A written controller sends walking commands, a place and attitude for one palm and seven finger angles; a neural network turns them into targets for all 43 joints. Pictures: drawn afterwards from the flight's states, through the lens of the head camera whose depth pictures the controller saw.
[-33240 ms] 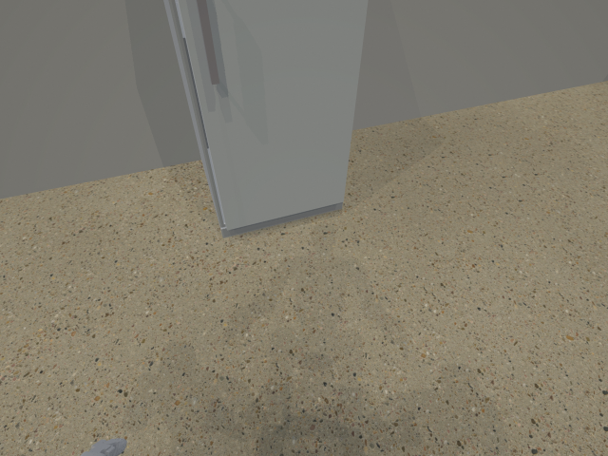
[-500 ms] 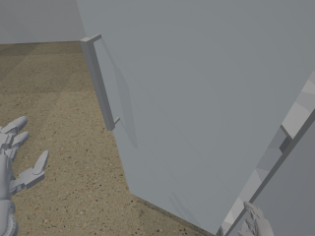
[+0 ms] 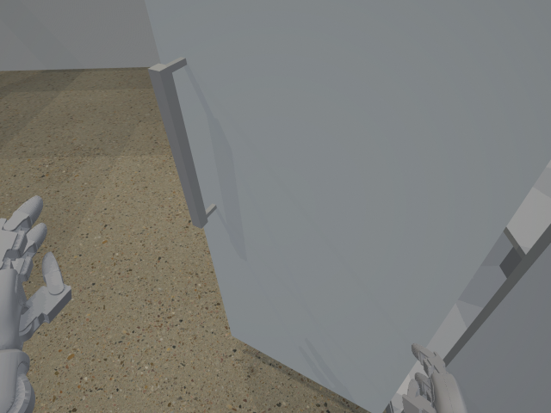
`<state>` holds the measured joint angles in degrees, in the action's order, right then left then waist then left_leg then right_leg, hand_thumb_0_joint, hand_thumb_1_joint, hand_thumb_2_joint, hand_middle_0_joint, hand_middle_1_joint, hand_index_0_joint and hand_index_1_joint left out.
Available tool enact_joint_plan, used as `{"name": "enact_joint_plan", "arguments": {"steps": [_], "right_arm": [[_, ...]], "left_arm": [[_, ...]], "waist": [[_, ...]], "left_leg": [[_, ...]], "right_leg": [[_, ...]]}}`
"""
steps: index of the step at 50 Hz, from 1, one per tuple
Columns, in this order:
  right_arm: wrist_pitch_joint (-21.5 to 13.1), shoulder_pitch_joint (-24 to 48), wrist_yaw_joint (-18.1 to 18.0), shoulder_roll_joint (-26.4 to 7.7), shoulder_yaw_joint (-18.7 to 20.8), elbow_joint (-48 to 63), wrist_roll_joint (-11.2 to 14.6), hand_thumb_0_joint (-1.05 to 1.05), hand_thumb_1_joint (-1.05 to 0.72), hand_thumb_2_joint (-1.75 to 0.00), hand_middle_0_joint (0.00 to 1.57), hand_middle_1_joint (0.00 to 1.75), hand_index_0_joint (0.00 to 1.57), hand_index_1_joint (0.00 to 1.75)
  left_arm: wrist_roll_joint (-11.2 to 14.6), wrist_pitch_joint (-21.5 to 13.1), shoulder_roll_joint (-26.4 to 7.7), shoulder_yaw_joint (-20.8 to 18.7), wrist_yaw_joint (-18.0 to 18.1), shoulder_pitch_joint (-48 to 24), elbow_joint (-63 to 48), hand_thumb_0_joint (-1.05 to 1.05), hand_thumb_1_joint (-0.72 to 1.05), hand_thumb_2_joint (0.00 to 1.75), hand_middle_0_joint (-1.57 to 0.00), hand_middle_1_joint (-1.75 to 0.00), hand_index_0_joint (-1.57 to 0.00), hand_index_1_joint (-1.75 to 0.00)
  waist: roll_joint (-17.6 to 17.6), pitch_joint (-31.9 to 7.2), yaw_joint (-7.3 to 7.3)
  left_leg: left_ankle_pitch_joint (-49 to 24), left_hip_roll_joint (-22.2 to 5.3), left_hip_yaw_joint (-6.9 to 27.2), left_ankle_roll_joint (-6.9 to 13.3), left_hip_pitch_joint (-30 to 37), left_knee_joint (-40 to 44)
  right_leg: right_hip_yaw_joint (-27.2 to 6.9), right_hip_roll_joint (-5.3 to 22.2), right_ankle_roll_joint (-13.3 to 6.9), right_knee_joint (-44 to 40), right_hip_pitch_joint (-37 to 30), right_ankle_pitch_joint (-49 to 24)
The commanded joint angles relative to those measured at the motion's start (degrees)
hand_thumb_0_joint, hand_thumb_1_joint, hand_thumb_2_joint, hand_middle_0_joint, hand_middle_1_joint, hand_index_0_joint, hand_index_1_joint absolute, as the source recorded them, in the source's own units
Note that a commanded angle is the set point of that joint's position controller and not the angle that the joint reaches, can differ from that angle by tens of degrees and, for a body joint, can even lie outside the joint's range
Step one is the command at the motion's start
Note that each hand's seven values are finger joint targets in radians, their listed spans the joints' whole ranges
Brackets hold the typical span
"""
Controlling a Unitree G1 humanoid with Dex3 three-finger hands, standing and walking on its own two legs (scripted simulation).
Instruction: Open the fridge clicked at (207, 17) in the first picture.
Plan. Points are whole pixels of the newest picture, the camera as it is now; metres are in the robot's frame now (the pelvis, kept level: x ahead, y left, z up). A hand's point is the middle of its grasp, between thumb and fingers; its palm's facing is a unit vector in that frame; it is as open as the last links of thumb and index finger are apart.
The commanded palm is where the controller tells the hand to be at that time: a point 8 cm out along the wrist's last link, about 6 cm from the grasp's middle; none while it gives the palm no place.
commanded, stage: step back with the hand held close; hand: left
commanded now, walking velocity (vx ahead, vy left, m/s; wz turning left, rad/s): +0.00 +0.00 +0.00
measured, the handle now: (191, 154) +0.48 +0.23 +0.14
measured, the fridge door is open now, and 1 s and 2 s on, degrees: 61 61 61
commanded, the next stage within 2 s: stop stepping back and stand still in 1.06 s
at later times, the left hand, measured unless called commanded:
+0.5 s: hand (19, 317) +0.15 +0.30 +0.15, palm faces +0.42 -0.75 -0.51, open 7.4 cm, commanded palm +0.09 +0.33 +0.17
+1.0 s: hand out of the picture +0.02 +0.32 +0.16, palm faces +0.50 -0.73 -0.48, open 7.4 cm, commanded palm -0.03 +0.35 +0.17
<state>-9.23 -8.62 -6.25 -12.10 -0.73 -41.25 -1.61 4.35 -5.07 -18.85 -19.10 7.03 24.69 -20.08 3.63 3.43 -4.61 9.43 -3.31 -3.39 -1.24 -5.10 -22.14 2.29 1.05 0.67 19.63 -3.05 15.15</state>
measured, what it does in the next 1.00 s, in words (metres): walks backwards: right foot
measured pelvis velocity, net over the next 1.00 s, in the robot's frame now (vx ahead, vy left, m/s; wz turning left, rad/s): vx -0.16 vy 0.05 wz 0.05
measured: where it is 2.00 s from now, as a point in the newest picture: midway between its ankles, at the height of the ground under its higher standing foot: outside the picture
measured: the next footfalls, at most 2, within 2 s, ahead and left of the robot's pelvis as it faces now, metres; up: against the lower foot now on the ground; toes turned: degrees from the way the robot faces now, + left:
right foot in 0.92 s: -0.09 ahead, -0.08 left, +0.00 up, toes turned +3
left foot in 1.12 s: -0.11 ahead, +0.18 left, +0.00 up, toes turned +6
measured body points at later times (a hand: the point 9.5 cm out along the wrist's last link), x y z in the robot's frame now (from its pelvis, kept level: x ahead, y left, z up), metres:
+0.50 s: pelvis -0.06 +0.04 -0.02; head -0.03 +0.03 +0.43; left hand +0.12 +0.34 +0.18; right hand +0.13 -0.19 -0.10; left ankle +0.04 +0.13 -0.74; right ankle -0.04 -0.12 -0.74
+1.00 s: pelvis -0.16 +0.05 -0.02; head -0.14 +0.05 +0.43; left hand -0.01 +0.36 +0.18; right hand +0.04 -0.18 -0.11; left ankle -0.02 +0.14 -0.71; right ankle -0.13 -0.08 -0.74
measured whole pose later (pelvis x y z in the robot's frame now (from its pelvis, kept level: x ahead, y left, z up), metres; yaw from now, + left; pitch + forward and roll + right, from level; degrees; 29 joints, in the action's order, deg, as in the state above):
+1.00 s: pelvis -0.16 +0.05 -0.02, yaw +3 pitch -1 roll -1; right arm -5.8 -9.7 -4.7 -12.0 0.4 -36.3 -0.4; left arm 2.2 -13.3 -24.4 -24.8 10.0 30.5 -30.3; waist 0.3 3.7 -2.2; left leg 21.0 0.9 -2.3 -1.4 -34.1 -47.1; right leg 0.1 -0.2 -0.4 36.9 17.9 17.5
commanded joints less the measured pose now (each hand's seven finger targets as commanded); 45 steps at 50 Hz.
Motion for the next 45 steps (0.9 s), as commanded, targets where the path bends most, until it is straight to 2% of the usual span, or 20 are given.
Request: {"name": "enact_joint_plan", "arguments": {"steps": [1, 2, 3, 4, 6, 9, 11, 14, 19, 24, 27, 30, 32, 34, 36, 39, 40, 42, 44, 45], "right_arm": [[-2.98, 8.02, -0.49, -6.40, 2.23, 9.00, 0.35, 0.00, -0.90, -0.90, 0.20, 0.30, 0.20, 0.30], [-3.24, 8.21, -0.42, -6.37, 2.17, 9.15, 0.37, 0.00, -0.90, -0.90, 0.20, 0.30, 0.20, 0.30], [-1.83, 8.44, 0.31, -6.42, 0.79, 11.53, 1.40, 0.00, -0.90, -0.90, 0.20, 0.30, 0.20, 0.30], [-0.66, 8.11, 0.07, -5.26, 0.63, 9.45, 0.76, 0.00, -0.90, -0.90, 0.20, 0.30, 0.20, 0.30], [0.60, 7.44, 0.55, -5.92, 1.27, 11.79, 1.17, 0.00, -0.90, -0.90, 0.20, 0.30, 0.20, 0.30], [1.87, 5.90, 0.25, -6.30, 2.07, 13.84, 1.31, 0.00, -0.90, -0.90, 0.20, 0.30, 0.20, 0.30], [2.60, 5.73, 0.20, -6.37, 2.29, 15.56, 1.44, 0.00, -0.90, -0.90, 0.20, 0.30, 0.20, 0.30], [3.40, 5.41, -0.06, -6.27, 2.39, 16.92, 1.69, 0.00, -0.90, -0.90, 0.20, 0.30, 0.20, 0.30], [3.11, 4.21, -0.73, -7.36, 2.73, 17.21, 1.78, 0.00, -0.90, -0.90, 0.20, 0.30, 0.20, 0.30], [1.80, 3.56, -0.58, -8.06, 2.92, 16.45, 1.83, 0.00, -0.90, -0.90, 0.20, 0.30, 0.20, 0.30], [1.55, 3.22, -0.49, -7.85, 2.98, 16.26, 1.90, 0.00, -0.90, -0.90, 0.20, 0.30, 0.20, 0.30], [1.43, 2.82, -0.37, -6.60, 2.78, 15.20, 1.63, 0.00, -0.90, -0.90, 0.20, 0.30, 0.20, 0.30], [1.21, 2.53, -0.36, -5.98, 2.40, 13.93, 1.37, 0.00, -0.90, -0.90, 0.20, 0.30, 0.20, 0.30], [1.06, 2.86, -0.52, -5.94, 2.20, 13.38, 1.08, 0.00, -0.90, -0.90, 0.20, 0.30, 0.20, 0.30], [0.62, 3.77, -0.89, -6.65, 2.19, 14.21, 1.08, 0.00, -0.90, -0.90, 0.20, 0.30, 0.20, 0.30], [-0.23, 4.69, -1.16, -8.54, 2.98, 15.70, 1.23, 0.00, -0.90, -0.90, 0.20, 0.30, 0.20, 0.30], [-0.16, 4.42, -0.87, -8.84, 3.36, 15.73, 1.03, 0.00, -0.90, -0.90, 0.20, 0.30, 0.20, 0.30], [-0.03, 3.51, 0.00, -8.12, 4.15, 15.59, 1.20, 0.00, -0.90, -0.90, 0.20, 0.30, 0.20, 0.30], [-0.26, 4.07, 0.71, -6.79, 3.82, 16.17, 1.67, 0.00, -0.90, -0.90, 0.20, 0.30, 0.20, 0.30], [-0.29, 4.61, 0.87, -5.88, 3.52, 16.43, 2.05, 0.00, -0.90, -0.90, 0.20, 0.30, 0.20, 0.30]], "left_arm": [[0.10, -3.56, -11.08, -7.18, 0.96, -5.90, -11.92, 0.00, 0.90, 0.90, -0.20, -0.30, -0.20, -0.30], [-0.18, -3.73, -9.48, -4.81, 0.84, -7.89, -13.09, 0.00, 0.90, 0.90, -0.20, -0.30, -0.20, -0.30], [-0.79, -6.13, -20.40, -13.50, 1.36, -18.27, -16.93, 0.00, 0.90, 0.90, -0.20, -0.30, -0.20, -0.30], [-1.05, -5.54, -11.45, -6.61, 0.24, -7.26, -9.58, 0.00, 0.90, 0.90, -0.20, -0.30, -0.20, -0.30], [-1.58, -4.84, -11.47, -5.74, 0.05, -4.29, -10.79, 0.00, 0.90, 0.90, -0.20, -0.30, -0.20, -0.30], [-1.88, -5.49, -13.03, -7.85, 0.76, 0.96, -15.52, 0.00, 0.90, 0.90, -0.20, -0.30, -0.20, -0.30], [-1.74, -5.68, -14.24, -9.58, 1.28, 3.96, -18.46, 0.00, 0.90, 0.90, -0.20, -0.30, -0.20, -0.30], [-1.33, -5.83, -15.28, -11.22, 1.83, 6.77, -19.62, 0.00, 0.90, 0.90, -0.20, -0.30, -0.20, -0.30], [-0.99, -6.80, -15.42, -12.04, 2.92, 5.62, -18.50, 0.00, 0.90, 0.90, -0.20, -0.30, -0.20, -0.30], [-1.70, -8.29, -13.32, -10.92, 3.32, 3.28, -16.48, 0.00, 0.90, 0.90, -0.20, -0.30, -0.20, -0.30], [-2.04, -8.88, -13.32, -10.49, 3.52, 2.41, -15.96, 0.00, 0.90, 0.90, -0.20, -0.30, -0.20, -0.30], [-2.28, -9.34, -14.41, -10.17, 3.87, 1.26, -17.38, 0.00, 0.90, 0.90, -0.20, -0.30, -0.20, -0.30], [-2.46, -9.50, -15.11, -10.24, 4.36, 0.18, -18.05, 0.00, 0.90, 0.90, -0.20, -0.30, -0.20, -0.30], [-2.61, -9.47, -15.22, -10.10, 4.71, -1.41, -18.63, 0.00, 0.90, 0.90, -0.20, -0.30, -0.20, -0.30], [-2.54, -9.94, -15.10, -10.69, 4.80, -2.12, -19.21, 0.00, 0.90, 0.90, -0.20, -0.30, -0.20, -0.30], [-3.48, -11.59, -14.48, -12.33, 4.39, -1.18, -19.28, 0.00, 0.90, 0.90, -0.20, -0.30, -0.20, -0.30], [-3.80, -11.98, -14.96, -13.14, 4.18, -1.10, -18.61, 0.00, 0.90, 0.90, -0.20, -0.30, -0.20, -0.30], [-3.17, -12.40, -15.76, -13.64, 3.62, 1.02, -18.05, 0.00, 0.90, 0.90, -0.20, -0.30, -0.20, -0.30], [-1.84, -12.21, -15.18, -12.76, 3.15, 5.28, -18.55, 0.00, 0.90, 0.90, -0.20, -0.30, -0.20, -0.30], [-1.23, -11.97, -16.12, -12.97, 3.27, 6.15, -20.01, 0.00, 0.90, 0.90, -0.20, -0.30, -0.20, -0.30]], "waist": [[-0.93, -3.32, 0.14], [0.02, -3.64, 0.49], [2.43, 1.70, 2.72], [-4.39, 1.70, 3.58], [-7.91, -2.39, 3.21], [-0.57, -11.81, 2.69], [2.91, -14.65, 2.22], [1.68, -14.92, 2.29], [2.70, -11.47, 2.62], [5.22, -9.21, 2.97], [0.93, -7.03, 3.30], [-6.63, -6.72, 3.79], [-9.99, -6.88, 4.10], [-7.33, -7.24, 4.42], [-2.10, -7.06, 3.96], [14.33, -6.89, 2.79], [16.58, -6.87, 2.53], [14.00, -8.09, 2.32], [7.79, -7.96, 2.13], [2.37, -7.88, 2.43]], "left_leg": [[-7.31, 1.87, -0.58, 1.85, 5.76, 2.25], [-7.14, 1.97, -0.78, 1.92, 6.10, 2.15], [-4.21, 0.49, 0.29, 1.83, 0.62, -0.46], [-6.13, -0.25, 0.94, 2.32, -1.93, -3.24], [-6.52, 0.10, 0.62, 2.26, -1.83, -6.45], [-15.01, -0.87, 0.26, 2.12, -0.36, -7.66], [-20.33, -1.80, 0.59, 2.14, 0.07, -7.53], [-22.30, -3.29, 2.12, 2.28, -1.89, -6.79], [-12.00, -5.49, 5.18, 3.04, -8.69, -2.05], [10.53, -6.46, 7.42, 3.87, -17.61, 3.84], [21.44, -3.97, 6.19, 3.24, -20.31, 2.18], [17.42, -0.95, 3.16, 1.82, -13.98, -6.62], [12.87, 0.43, 1.31, 1.22, -10.03, -13.26], [9.85, -0.05, 2.19, 1.59, -9.89, -12.78], [12.04, -2.95, 6.39, 2.79, -14.11, -4.56], [36.04, -9.99, 15.93, 5.41, -32.72, 14.07], [39.51, -11.26, 16.79, 5.87, -39.06, 17.61], [32.91, -9.40, 12.71, 4.57, -36.15, 14.42], [25.95, -5.86, 8.92, 2.50, -28.04, 6.94], [22.23, -2.53, 5.24, 0.55, -22.61, -1.82]], "right_leg": [[0.25, -1.32, -0.28, -4.71, 8.59, -10.44], [0.12, -1.25, -0.21, -4.71, 8.90, -10.21], [-2.61, 1.38, -0.48, -5.66, 14.59, -13.34], [-1.63, 3.26, -0.29, -4.33, 17.45, -16.36], [-3.53, 5.47, -0.70, -3.05, 18.01, -18.43], [-2.28, 5.99, -1.06, 2.91, 14.19, -22.43], [-1.32, 4.48, -0.66, 5.61, 14.17, -21.04], [-0.83, 2.90, -0.21, 7.76, 14.78, -17.23], [-0.61, 0.85, 0.24, 10.05, 15.79, -7.66], [-0.52, -0.14, 0.00, 12.29, 13.56, -0.15], [-2.64, 1.55, -1.44, 7.56, 16.47, 6.40], [-7.99, 6.76, -3.71, 0.20, 25.55, 13.59], [-10.07, 10.44, -5.09, -1.29, 30.35, 11.15], [-8.79, 10.18, -4.55, 1.84, 29.86, 3.99], [-4.40, 5.11, -1.89, 7.16, 26.31, 5.20], [1.79, -3.76, 0.07, 24.33, 8.66, 8.55], [2.94, -5.54, -0.09, 30.68, 3.36, 8.74], [3.45, -5.66, -1.27, 30.19, 5.49, 11.41], [2.00, -3.64, -3.10, 17.44, 12.03, 14.97], [-3.03, 0.01, -5.00, 5.97, 18.22, 18.13]]}}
